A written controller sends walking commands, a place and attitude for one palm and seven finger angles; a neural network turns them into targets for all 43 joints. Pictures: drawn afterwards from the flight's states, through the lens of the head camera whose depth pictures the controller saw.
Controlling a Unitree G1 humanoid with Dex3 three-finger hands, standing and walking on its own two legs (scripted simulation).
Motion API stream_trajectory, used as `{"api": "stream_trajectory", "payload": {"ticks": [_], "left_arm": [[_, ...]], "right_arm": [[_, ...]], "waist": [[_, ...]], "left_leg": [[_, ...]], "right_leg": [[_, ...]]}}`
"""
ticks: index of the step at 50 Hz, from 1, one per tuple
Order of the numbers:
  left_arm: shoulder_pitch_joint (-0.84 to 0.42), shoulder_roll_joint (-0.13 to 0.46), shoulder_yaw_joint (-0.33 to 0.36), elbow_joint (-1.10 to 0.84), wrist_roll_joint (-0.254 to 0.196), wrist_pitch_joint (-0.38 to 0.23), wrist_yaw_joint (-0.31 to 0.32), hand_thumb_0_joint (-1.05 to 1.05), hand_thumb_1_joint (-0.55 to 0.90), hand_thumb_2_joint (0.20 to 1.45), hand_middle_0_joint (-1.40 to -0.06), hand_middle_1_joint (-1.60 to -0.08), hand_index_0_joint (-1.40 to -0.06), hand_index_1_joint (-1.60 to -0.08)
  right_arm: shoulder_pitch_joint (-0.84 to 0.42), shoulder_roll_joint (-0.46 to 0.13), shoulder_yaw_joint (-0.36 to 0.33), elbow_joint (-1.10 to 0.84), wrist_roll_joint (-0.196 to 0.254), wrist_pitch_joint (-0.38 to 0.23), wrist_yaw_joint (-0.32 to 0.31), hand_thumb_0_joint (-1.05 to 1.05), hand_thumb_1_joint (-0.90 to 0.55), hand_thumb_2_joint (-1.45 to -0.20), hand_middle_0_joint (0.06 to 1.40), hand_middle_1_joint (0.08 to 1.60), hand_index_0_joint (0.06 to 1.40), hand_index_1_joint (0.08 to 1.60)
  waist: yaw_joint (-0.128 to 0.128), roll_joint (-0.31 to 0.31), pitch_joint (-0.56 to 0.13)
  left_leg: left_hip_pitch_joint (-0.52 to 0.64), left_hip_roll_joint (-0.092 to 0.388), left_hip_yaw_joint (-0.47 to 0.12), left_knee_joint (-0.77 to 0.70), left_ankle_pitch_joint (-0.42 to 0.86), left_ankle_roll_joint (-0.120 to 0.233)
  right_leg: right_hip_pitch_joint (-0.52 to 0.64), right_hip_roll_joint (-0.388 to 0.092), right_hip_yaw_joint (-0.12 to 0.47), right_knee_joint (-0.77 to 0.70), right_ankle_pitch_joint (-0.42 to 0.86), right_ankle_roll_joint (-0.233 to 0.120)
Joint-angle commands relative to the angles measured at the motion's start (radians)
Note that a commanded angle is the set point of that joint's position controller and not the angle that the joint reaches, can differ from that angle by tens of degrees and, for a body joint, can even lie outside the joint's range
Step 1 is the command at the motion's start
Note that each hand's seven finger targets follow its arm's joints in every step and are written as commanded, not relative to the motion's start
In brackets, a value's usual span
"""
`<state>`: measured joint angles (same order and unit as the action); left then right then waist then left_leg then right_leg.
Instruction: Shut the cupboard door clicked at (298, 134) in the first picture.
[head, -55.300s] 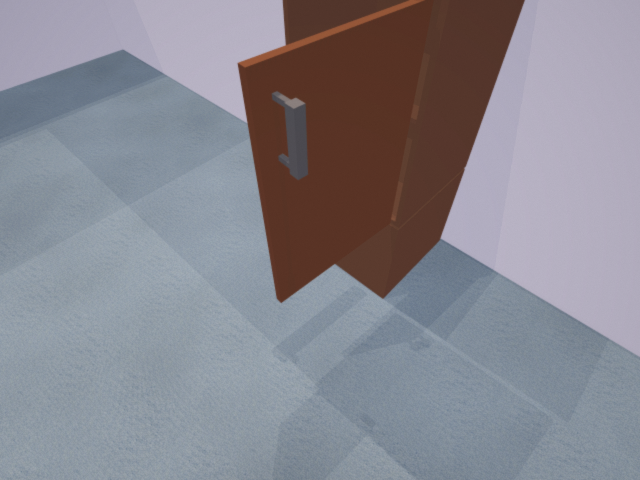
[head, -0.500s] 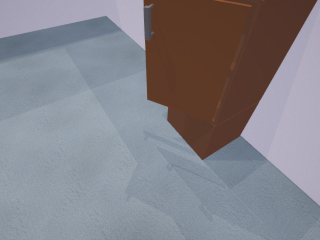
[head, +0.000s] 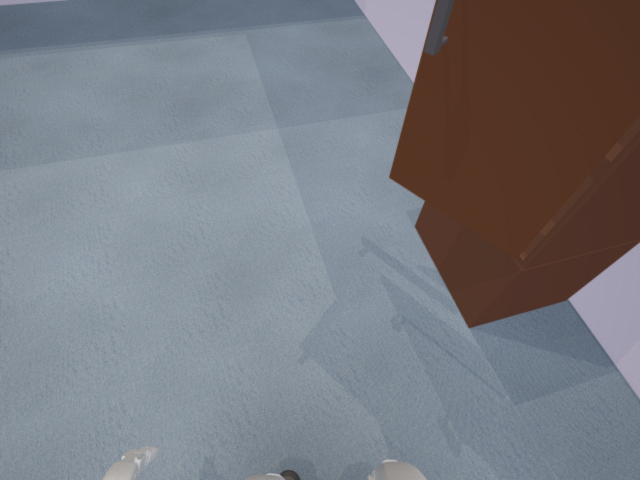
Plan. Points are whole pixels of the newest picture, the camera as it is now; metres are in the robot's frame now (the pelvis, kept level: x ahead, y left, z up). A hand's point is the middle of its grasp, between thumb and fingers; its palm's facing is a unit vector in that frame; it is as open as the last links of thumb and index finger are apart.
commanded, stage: walk to a spot facing it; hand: left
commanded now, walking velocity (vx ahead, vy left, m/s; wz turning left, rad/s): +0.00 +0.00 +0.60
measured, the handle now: (446, 14) +0.86 -0.21 +0.13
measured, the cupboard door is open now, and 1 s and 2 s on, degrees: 31 31 31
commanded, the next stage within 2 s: turn to face it in 1.34 s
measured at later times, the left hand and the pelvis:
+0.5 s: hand out of the picture -0.02 +0.19 -0.20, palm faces +0.36 -0.90 -0.26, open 7.3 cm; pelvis +0.01 -0.02 -0.03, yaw +22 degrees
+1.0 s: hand out of the picture +0.00 +0.16 -0.17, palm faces +0.64 -0.73 -0.23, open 7.3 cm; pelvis +0.10 +0.00 +0.00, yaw +41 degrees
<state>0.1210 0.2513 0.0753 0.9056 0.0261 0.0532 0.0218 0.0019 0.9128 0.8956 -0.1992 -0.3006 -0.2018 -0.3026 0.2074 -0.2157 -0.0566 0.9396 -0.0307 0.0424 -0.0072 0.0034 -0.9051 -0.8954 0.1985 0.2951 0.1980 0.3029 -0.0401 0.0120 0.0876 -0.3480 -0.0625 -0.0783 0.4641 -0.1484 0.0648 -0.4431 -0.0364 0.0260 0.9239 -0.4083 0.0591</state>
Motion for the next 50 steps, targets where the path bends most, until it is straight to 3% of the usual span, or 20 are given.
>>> {"api": "stream_trajectory", "payload": {"ticks": [1,5,6,7,8,11,14,18,21,22,23,24,27,35,36,37,38,39,44,50], "left_arm": [[0.033,0.070,0.009,-0.077,-0.002,-0.023,0.002,0.000,0.900,0.900,-0.200,-0.300,-0.200,-0.300],[0.158,0.116,0.019,-0.060,-0.006,-0.031,0.010,0.000,0.900,0.900,-0.200,-0.300,-0.200,-0.300],[0.182,0.162,0.030,-0.060,0.001,-0.038,0.015,0.000,0.900,0.900,-0.200,-0.300,-0.200,-0.300],[0.168,0.243,0.045,-0.076,0.013,-0.044,0.021,0.000,0.900,0.900,-0.200,-0.300,-0.200,-0.300],[0.072,0.239,0.027,-0.097,0.007,-0.038,0.023,0.000,0.900,0.900,-0.200,-0.300,-0.200,-0.300],[-0.009,0.132,0.012,-0.110,0.002,-0.052,0.027,0.000,0.900,0.900,-0.200,-0.300,-0.200,-0.300],[0.096,0.156,0.022,-0.084,0.005,-0.059,0.025,0.000,0.900,0.900,-0.200,-0.300,-0.200,-0.300],[0.181,0.195,0.036,-0.063,0.008,-0.050,0.019,0.000,0.900,0.900,-0.200,-0.300,-0.200,-0.300],[0.164,0.197,0.040,-0.072,-0.001,-0.046,0.014,0.000,0.900,0.900,-0.200,-0.300,-0.200,-0.300],[0.170,0.174,0.036,-0.082,-0.008,-0.042,0.011,0.000,0.900,0.900,-0.200,-0.300,-0.200,-0.300],[0.176,0.096,0.020,-0.120,-0.014,-0.040,0.004,0.000,0.900,0.900,-0.200,-0.300,-0.200,-0.300],[0.106,0.091,0.009,-0.154,-0.003,-0.034,0.009,0.000,0.900,0.900,-0.200,-0.300,-0.200,-0.300],[0.008,0.089,0.015,-0.139,-0.006,-0.030,0.000,0.000,0.900,0.900,-0.200,-0.300,-0.200,-0.300],[0.196,0.085,0.019,-0.071,0.004,-0.055,-0.041,0.000,0.900,0.900,-0.200,-0.300,-0.200,-0.300],[0.286,0.108,0.030,-0.049,0.010,-0.063,-0.036,0.000,0.900,0.900,-0.200,-0.300,-0.200,-0.300],[0.360,0.185,0.046,-0.038,0.025,-0.077,-0.022,0.000,0.900,0.900,-0.200,-0.300,-0.200,-0.300],[0.367,0.222,0.040,-0.047,0.012,-0.073,-0.012,0.000,0.900,0.900,-0.200,-0.300,-0.200,-0.300],[0.303,0.212,0.041,-0.064,0.006,-0.081,-0.005,0.000,0.900,0.900,-0.200,-0.300,-0.200,-0.300],[0.173,0.084,0.013,-0.062,0.003,-0.104,0.003,0.000,0.900,0.900,-0.200,-0.300,-0.200,-0.300],[0.261,0.133,0.028,-0.014,0.006,-0.088,0.009,0.000,0.900,0.900,-0.200,-0.300,-0.200,-0.300]], "right_arm": [[0.043,-0.219,-0.064,-0.062,-0.005,-0.004,-0.010,0.000,-0.900,-0.900,0.200,0.300,0.200,0.300],[-0.033,-0.199,-0.068,-0.098,0.008,0.006,-0.003,0.000,-0.900,-0.900,0.200,0.300,0.200,0.300],[-0.033,-0.153,-0.065,-0.107,0.018,0.008,0.003,0.000,-0.900,-0.900,0.200,0.300,0.200,0.300],[-0.020,-0.101,-0.060,-0.124,0.021,0.005,0.008,0.000,-0.900,-0.900,0.200,0.300,0.200,0.300],[-0.014,-0.134,-0.068,-0.123,0.001,0.008,0.013,0.000,-0.900,-0.900,0.200,0.300,0.200,0.300],[0.005,-0.124,-0.058,-0.111,0.004,0.014,0.027,0.000,-0.900,-0.900,0.200,0.300,0.200,0.300],[-0.068,-0.097,-0.038,-0.138,0.014,0.011,0.033,0.000,-0.900,-0.900,0.200,0.300,0.200,0.300],[-0.129,-0.076,-0.022,-0.151,0.018,0.009,0.038,0.000,-0.900,-0.900,0.200,0.300,0.200,0.300],[-0.044,-0.112,-0.028,-0.129,0.016,-0.002,0.036,0.000,-0.900,-0.900,0.200,0.300,0.200,0.300],[0.023,-0.171,-0.042,-0.112,0.009,-0.011,0.036,0.000,-0.900,-0.900,0.200,0.300,0.200,0.300],[0.103,-0.288,-0.073,-0.098,0.002,-0.019,0.027,0.000,-0.900,-0.900,0.200,0.300,0.200,0.300],[0.154,-0.304,-0.077,-0.076,0.008,-0.009,0.019,0.000,-0.900,-0.900,0.200,0.300,0.200,0.300],[0.058,-0.229,-0.053,-0.101,-0.003,-0.018,-0.008,0.000,-0.900,-0.900,0.200,0.300,0.200,0.300],[-0.076,-0.226,-0.051,-0.128,-0.002,-0.019,0.003,0.000,-0.900,-0.900,0.200,0.300,0.200,0.300],[-0.110,-0.190,-0.046,-0.141,0.004,-0.020,0.004,0.000,-0.900,-0.900,0.200,0.300,0.200,0.300],[-0.105,-0.108,-0.029,-0.163,0.017,-0.026,0.010,0.000,-0.900,-0.900,0.200,0.300,0.200,0.300],[-0.142,-0.096,-0.025,-0.184,0.007,-0.033,0.014,0.000,-0.900,-0.900,0.200,0.300,0.200,0.300],[-0.127,-0.131,-0.039,-0.181,-0.001,-0.029,0.020,0.000,-0.900,-0.900,0.200,0.300,0.200,0.300],[-0.078,-0.064,-0.026,-0.117,0.005,-0.010,0.049,0.000,-0.900,-0.900,0.200,0.300,0.200,0.300],[-0.140,-0.029,-0.002,-0.142,0.011,-0.013,0.058,0.000,-0.900,-0.900,0.200,0.300,0.200,0.300]], "waist": [[0.002,0.158,-0.151],[0.067,0.130,-0.158],[0.077,0.011,-0.151],[0.074,-0.237,-0.113],[0.044,-0.180,-0.060],[-0.012,-0.196,-0.044],[0.036,-0.200,-0.083],[0.077,-0.234,-0.077],[0.026,-0.206,-0.124],[-0.010,-0.063,-0.187],[-0.045,0.274,-0.253],[-0.071,0.215,-0.250],[-0.042,0.187,-0.141],[0.075,0.120,-0.066],[0.125,0.026,-0.067],[0.166,-0.255,-0.076],[0.173,-0.335,-0.041],[0.114,-0.265,-0.015],[0.028,-0.178,-0.001],[0.072,-0.208,-0.061]], "left_leg": [[0.161,0.226,-0.346,-0.146,0.039,0.094],[-0.028,0.136,-0.332,-0.077,-0.062,0.030],[-0.153,0.063,-0.251,0.038,-0.184,-0.028],[-0.284,-0.069,-0.048,0.308,-0.344,-0.104],[-0.262,-0.032,-0.021,0.575,-0.413,-0.099],[-0.270,0.065,0.011,0.754,-0.302,-0.109],[-0.221,0.069,0.089,0.562,-0.315,-0.121],[-0.112,0.048,0.167,0.340,-0.300,-0.103],[0.089,0.037,0.177,0.086,-0.129,-0.083],[0.288,0.123,0.073,-0.005,0.136,-0.047],[0.467,0.410,-0.295,-0.007,0.587,0.104],[0.411,0.474,-0.315,-0.031,0.579,0.181],[0.255,0.346,-0.276,-0.086,0.130,0.134],[-0.088,0.198,-0.234,-0.089,-0.474,0.067],[-0.248,0.128,-0.179,0.036,-0.526,0.036],[-0.440,0.002,-0.024,0.346,-0.518,-0.027],[-0.481,-0.014,0.025,0.619,-0.497,-0.054],[-0.469,0.049,-0.027,0.761,-0.410,-0.055],[-0.331,0.118,0.079,0.714,-0.190,-0.097],[-0.189,0.075,0.212,0.293,-0.201,-0.076]], "right_leg": [[0.023,0.039,-0.014,-0.132,-0.019,-0.001],[0.315,0.057,-0.022,-0.467,0.126,-0.020],[0.414,-0.072,0.095,-0.615,0.067,-0.063],[0.394,-0.343,0.411,-0.734,-0.052,-0.186],[0.228,-0.440,0.386,-0.736,-0.007,-0.245],[0.255,-0.295,0.140,-0.580,0.408,-0.222],[0.379,-0.278,0.013,-0.478,0.736,-0.193],[0.398,-0.281,-0.039,-0.427,0.821,-0.160],[0.327,-0.267,-0.104,-0.294,0.745,-0.101],[0.184,-0.228,-0.158,-0.129,0.582,-0.047],[-0.078,-0.084,-0.196,0.105,-0.087,0.027],[-0.108,-0.072,-0.088,0.195,-0.282,0.005],[-0.157,-0.083,-0.016,0.219,-0.118,0.004],[0.259,0.040,-0.136,-0.306,0.050,-0.005],[0.433,0.005,-0.085,-0.432,0.016,-0.014],[0.562,-0.234,0.209,-0.649,-0.259,-0.082],[0.474,-0.422,0.487,-0.789,-0.368,-0.163],[0.367,-0.457,0.534,-0.799,-0.387,-0.206],[0.316,-0.300,-0.060,-0.650,0.412,-0.151],[0.475,-0.298,-0.221,-0.480,0.837,-0.118]]}}
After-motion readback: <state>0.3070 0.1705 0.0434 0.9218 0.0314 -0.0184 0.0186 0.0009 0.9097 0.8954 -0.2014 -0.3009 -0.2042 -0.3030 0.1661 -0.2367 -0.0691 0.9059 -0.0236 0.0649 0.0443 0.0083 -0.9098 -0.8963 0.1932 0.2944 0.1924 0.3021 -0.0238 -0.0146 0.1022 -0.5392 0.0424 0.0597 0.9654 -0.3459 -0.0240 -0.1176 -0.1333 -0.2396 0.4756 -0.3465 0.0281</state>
